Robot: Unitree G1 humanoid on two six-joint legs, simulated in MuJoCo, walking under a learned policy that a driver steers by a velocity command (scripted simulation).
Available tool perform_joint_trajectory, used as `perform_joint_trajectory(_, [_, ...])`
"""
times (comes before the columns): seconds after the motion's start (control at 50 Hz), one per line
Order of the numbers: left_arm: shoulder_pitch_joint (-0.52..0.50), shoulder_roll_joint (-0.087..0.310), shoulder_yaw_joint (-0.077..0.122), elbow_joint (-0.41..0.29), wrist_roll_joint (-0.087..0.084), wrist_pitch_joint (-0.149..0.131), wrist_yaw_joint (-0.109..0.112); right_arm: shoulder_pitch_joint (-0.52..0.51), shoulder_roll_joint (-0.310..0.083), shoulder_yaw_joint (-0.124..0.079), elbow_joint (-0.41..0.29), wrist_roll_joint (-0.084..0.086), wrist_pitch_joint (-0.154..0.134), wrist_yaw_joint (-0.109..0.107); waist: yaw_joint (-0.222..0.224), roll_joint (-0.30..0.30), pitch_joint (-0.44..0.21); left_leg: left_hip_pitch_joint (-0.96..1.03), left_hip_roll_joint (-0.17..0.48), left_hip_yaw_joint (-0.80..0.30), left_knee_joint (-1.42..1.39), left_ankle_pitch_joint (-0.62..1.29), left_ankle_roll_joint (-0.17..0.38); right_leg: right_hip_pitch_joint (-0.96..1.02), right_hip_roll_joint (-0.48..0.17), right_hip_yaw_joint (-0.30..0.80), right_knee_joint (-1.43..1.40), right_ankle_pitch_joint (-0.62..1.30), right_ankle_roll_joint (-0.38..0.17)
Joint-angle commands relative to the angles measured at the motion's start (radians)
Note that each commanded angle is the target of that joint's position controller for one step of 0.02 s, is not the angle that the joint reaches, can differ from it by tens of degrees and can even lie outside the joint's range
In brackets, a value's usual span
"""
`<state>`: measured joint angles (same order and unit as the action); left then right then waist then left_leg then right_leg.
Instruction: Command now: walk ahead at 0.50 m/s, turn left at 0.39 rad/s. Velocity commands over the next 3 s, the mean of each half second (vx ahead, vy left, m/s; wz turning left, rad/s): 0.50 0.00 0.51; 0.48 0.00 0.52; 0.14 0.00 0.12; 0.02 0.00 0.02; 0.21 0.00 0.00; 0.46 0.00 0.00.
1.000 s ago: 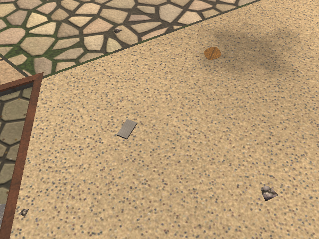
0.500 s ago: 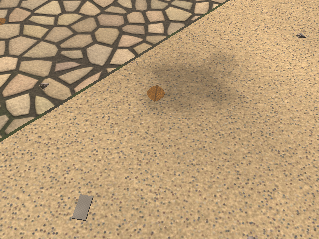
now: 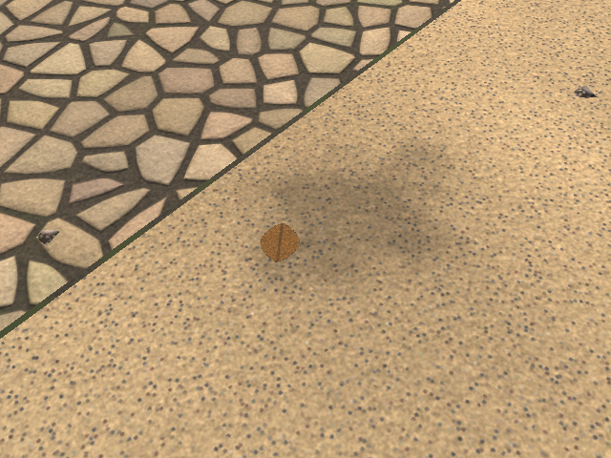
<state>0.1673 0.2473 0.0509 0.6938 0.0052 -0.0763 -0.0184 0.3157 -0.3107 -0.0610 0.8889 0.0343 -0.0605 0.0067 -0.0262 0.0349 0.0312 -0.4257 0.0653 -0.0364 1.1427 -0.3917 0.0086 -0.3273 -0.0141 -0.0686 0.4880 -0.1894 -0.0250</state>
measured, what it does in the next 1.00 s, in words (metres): walks ahead, turning left: left foot, then right foot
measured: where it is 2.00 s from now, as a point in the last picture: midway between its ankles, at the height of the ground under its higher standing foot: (235, 391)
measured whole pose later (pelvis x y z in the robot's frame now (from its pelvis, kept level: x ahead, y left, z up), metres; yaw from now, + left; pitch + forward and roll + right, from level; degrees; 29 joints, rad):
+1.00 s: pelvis +0.54 +0.13 +0.00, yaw +33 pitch +1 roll -1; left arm 0.17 0.27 0.06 0.75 0.01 -0.11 -0.03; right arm 0.31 -0.30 -0.06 0.74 0.01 -0.03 -0.02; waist -0.01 0.04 0.02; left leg -0.40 -0.05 -0.12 1.17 -0.45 0.01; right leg -0.33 0.04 0.00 0.48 -0.17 -0.03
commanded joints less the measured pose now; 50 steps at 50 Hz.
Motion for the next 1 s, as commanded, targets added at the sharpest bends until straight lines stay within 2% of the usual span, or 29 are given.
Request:
perform_joint_trajectory(0.02, [0.033,0.097,0.036,-0.011,0.006,-0.029,0.002,0.002,-0.052,-0.021,-0.071,0.001,0.012,-0.003,0.020,-0.159,-0.053,-0.208,0.086,-0.056,0.029,0.115,-0.006,0.199,-0.260,0.238,-0.319,0.082,-0.161])
perform_joint_trajectory(0.1, [0.042,0.125,0.051,0.030,0.013,-0.042,0.019,-0.071,-0.027,-0.019,-0.111,-0.008,0.033,-0.001,0.012,-0.102,-0.002,-0.275,0.086,-0.071,-0.096,0.253,-0.028,0.197,-0.261,0.085,-0.362,0.211,-0.167])
perform_joint_trajectory(0.16, [0.058,0.156,0.060,0.050,0.010,-0.036,0.030,-0.153,-0.010,-0.009,-0.138,-0.013,0.027,0.020,0.036,-0.090,0.023,-0.251,0.072,-0.031,-0.285,0.398,-0.022,0.211,-0.241,-0.019,-0.373,0.222,-0.146])
perform_joint_trajectory(0.28, [0.129,0.207,0.080,0.098,-0.022,-0.005,0.037,-0.310,-0.022,-0.003,-0.219,-0.015,0.029,0.053,0.083,-0.075,0.071,-0.260,0.042,0.056,-0.474,0.341,0.038,0.371,-0.290,-0.106,-0.314,0.296,-0.114])
perform_joint_trajectory(0.32, [0.120,0.235,0.088,0.101,-0.030,0.010,0.040,-0.287,-0.047,-0.016,-0.233,-0.015,0.032,0.058,0.052,-0.099,0.032,-0.177,-0.012,0.111,-0.488,0.242,0.075,0.413,-0.293,-0.135,-0.203,0.583,-0.093])
perform_joint_trajectory(0.34, [0.111,0.250,0.091,0.099,-0.035,0.020,0.042,-0.224,-0.071,-0.030,-0.225,-0.013,0.035,0.056,0.011,-0.115,-0.017,-0.081,-0.055,0.146,-0.487,0.193,0.098,0.418,-0.284,-0.150,-0.092,0.755,-0.079])
perform_joint_trajectory(0.36, [0.092,0.251,0.089,0.095,-0.041,0.029,0.042,-0.088,-0.110,-0.056,-0.194,-0.009,0.036,0.051,-0.070,-0.102,-0.088,0.105,-0.108,0.171,-0.540,0.218,0.130,0.375,-0.252,-0.180,0.099,0.833,-0.052])
perform_joint_trajectory(0.38, [0.110,0.226,0.077,0.088,-0.029,0.027,0.046,0.080,-0.186,-0.094,-0.147,-0.006,0.044,0.034,-0.142,-0.052,-0.179,0.398,-0.110,0.098,-0.570,0.259,0.171,0.197,-0.211,-0.189,0.364,0.671,-0.006])
perform_joint_trajectory(0.4, [0.181,0.084,0.035,0.037,0.018,0.009,0.040,0.090,-0.312,-0.118,-0.143,0.002,0.046,0.017,-0.046,0.230,-0.225,0.704,0.148,-0.417,-0.643,0.170,0.328,-0.246,-0.042,-0.160,0.740,-0.183,0.070])
perform_joint_trajectory(0.42, [0.142,0.103,0.022,0.016,-0.008,-0.033,0.030,0.099,-0.284,-0.099,-0.191,-0.011,0.026,0.026,-0.068,0.172,-0.407,0.824,0.276,-0.837,-0.829,-0.016,0.441,-0.408,0.060,0.111,0.912,-0.437,0.070])
perform_joint_trajectory(0.44, [0.025,0.173,0.040,-0.011,-0.050,-0.057,0.019,0.081,-0.205,-0.078,-0.183,-0.018,0.009,0.031,-0.104,0.076,-0.298,0.778,0.257,-0.722,-0.871,0.022,0.376,-0.509,0.004,0.164,0.919,-0.350,0.043])
perform_joint_trajectory(0.46, [-0.003,0.164,0.034,-0.019,-0.049,-0.072,0.020,0.042,-0.172,-0.069,-0.182,-0.014,-0.001,0.030,-0.076,0.042,-0.200,0.652,0.216,-0.588,-0.861,0.091,0.340,-0.509,-0.039,0.157,0.846,-0.264,0.021])
perform_joint_trajectory(0.48, [-0.001,0.164,0.037,-0.004,-0.021,-0.075,0.029,-0.033,-0.135,-0.058,-0.194,-0.014,-0.004,0.027,-0.029,-0.014,-0.138,0.506,0.174,-0.482,-0.855,0.194,0.306,-0.444,-0.079,0.159,0.755,-0.200,0.019])
perform_joint_trajectory(0.5, [0.014,0.178,0.046,0.005,-0.004,-0.067,0.033,-0.085,-0.101,-0.046,-0.213,-0.023,-0.005,0.022,0.009,-0.003,-0.111,0.396,0.142,-0.407,-0.869,0.300,0.291,-0.362,-0.101,0.165,0.688,-0.160,0.021])
perform_joint_trajectory(0.52, [0.026,0.180,0.050,0.007,0.001,-0.054,0.030,-0.105,-0.094,-0.042,-0.227,-0.032,-0.005,0.018,0.031,0.010,-0.102,0.331,0.127,-0.380,-0.890,0.355,0.290,-0.310,-0.107,0.166,0.655,-0.137,0.028])
perform_joint_trajectory(0.58, [0.005,0.136,0.041,-0.006,0.011,-0.026,0.030,-0.082,-0.125,-0.051,-0.224,-0.024,-0.009,0.001,0.040,-0.007,-0.073,0.229,0.096,-0.291,-0.920,0.474,0.294,-0.280,-0.091,0.135,0.511,-0.065,0.069])
perform_joint_trajectory(0.68, [-0.176,0.092,0.017,-0.053,0.002,-0.029,0.015,-0.016,-0.141,-0.057,-0.207,-0.014,0.003,-0.022,-0.029,0.039,-0.025,0.159,0.020,-0.214,-0.912,0.349,0.220,-0.206,-0.019,0.117,0.141,0.253,0.095])
perform_joint_trajectory(0.72, [-0.226,0.102,0.018,-0.070,-0.009,-0.036,0.006,0.022,-0.145,-0.059,-0.194,-0.010,0.009,-0.023,-0.050,0.048,-0.019,0.170,0.035,-0.250,-0.895,0.300,0.210,-0.172,0.002,0.123,0.077,0.289,0.092])
perform_joint_trajectory(0.78, [-0.239,0.137,0.029,-0.080,-0.014,-0.048,-0.006,0.050,-0.133,-0.058,-0.186,-0.007,0.018,-0.027,-0.045,0.062,-0.022,0.262,0.067,-0.336,-0.811,0.268,0.196,-0.158,0.011,0.153,0.005,0.222,0.068])
perform_joint_trajectory(0.82, [-0.188,0.159,0.040,-0.070,-0.017,-0.058,-0.008,0.037,-0.134,-0.060,-0.191,-0.010,0.024,-0.030,-0.011,0.095,-0.031,0.293,0.078,-0.384,-0.748,0.301,0.180,-0.094,0.015,0.147,-0.017,0.134,0.039])
perform_joint_trajectory(0.84, [-0.105,0.171,0.050,-0.045,-0.013,-0.063,-0.006,0.023,-0.114,-0.053,-0.195,-0.014,0.026,-0.029,0.033,0.099,-0.062,0.292,0.055,-0.367,-0.687,0.356,0.160,0.006,0.018,0.123,-0.055,0.143,0.014])
perform_joint_trajectory(0.86, [0.005,0.203,0.063,-0.024,0.004,-0.069,-0.001,0.026,-0.065,-0.035,-0.202,-0.021,0.022,-0.025,0.082,0.074,-0.156,0.251,0.005,-0.315,-0.527,0.388,0.128,0.197,-0.048,0.166,-0.041,0.140,-0.033])
perform_joint_trajectory(0.88, [0.145,0.261,0.075,-0.010,0.016,-0.068,0.002,0.090,-0.008,-0.014,-0.212,-0.040,0.017,-0.025,0.101,-0.082,-0.303,0.076,-0.085,-0.220,-0.236,0.156,0.080,0.485,-0.229,0.382,-0.010,0.103,-0.116])
perform_joint_trajectory(0.9, [0.227,0.308,0.091,0.049,0.009,-0.052,-0.010,0.212,0.008,-0.005,-0.221,0.001,0.008,-0.025,0.057,-0.413,-0.360,-0.247,-0.172,-0.134,0.041,-0.210,0.025,0.682,-0.389,0.852,-0.161,-0.199,-0.257])
perform_joint_trajectory(0.92, [0.181,0.210,0.067,0.027,-0.012,-0.050,-0.013,0.154,-0.096,-0.023,-0.198,0.008,0.007,-0.029,0.085,-0.254,-0.237,-0.341,-0.113,-0.178,0.139,-0.170,0.012,0.600,-0.371,0.854,-0.206,-0.310,-0.233])
perform_joint_trajectory(0.94, [0.110,0.160,0.050,0.015,-0.007,-0.044,-0.009,0.034,-0.132,-0.034,-0.216,-0.003,0.011,-0.031,0.098,-0.152,-0.115,-0.341,-0.090,-0.157,0.152,-0.090,0.004,0.466,-0.334,0.675,-0.196,-0.130,-0.200])
perform_joint_trajectory(0.96, [0.056,0.140,0.038,0.005,0.008,-0.039,-0.010,-0.022,-0.123,-0.034,-0.227,-0.021,0.015,-0.034,0.078,-0.079,-0.069,-0.288,-0.068,-0.131,0.133,-0.049,-0.006,0.345,-0.296,0.539,-0.186,0.150,-0.191])
perform_joint_trajectory(0.98, [0.023,0.125,0.031,0.012,0.013,-0.038,-0.010,-0.038,-0.110,-0.036,-0.238,-0.034,0.017,-0.034,0.050,-0.079,-0.054,-0.245,-0.047,-0.128,0.084,-0.033,-0.015,0.269,-0.272,0.450,-0.172,0.388,-0.195])
perform_joint_trajectory(1.0, [0.012,0.107,0.022,0.020,0.017,-0.040,-0.010,-0.024,-0.091,-0.035,-0.238,-0.034,0.021,-0.030,0.024,-0.101,-0.067,-0.184,-0.025,-0.117,0.028,-0.034,-0.019,0.226,-0.238,0.364,-0.169,0.541,-0.184])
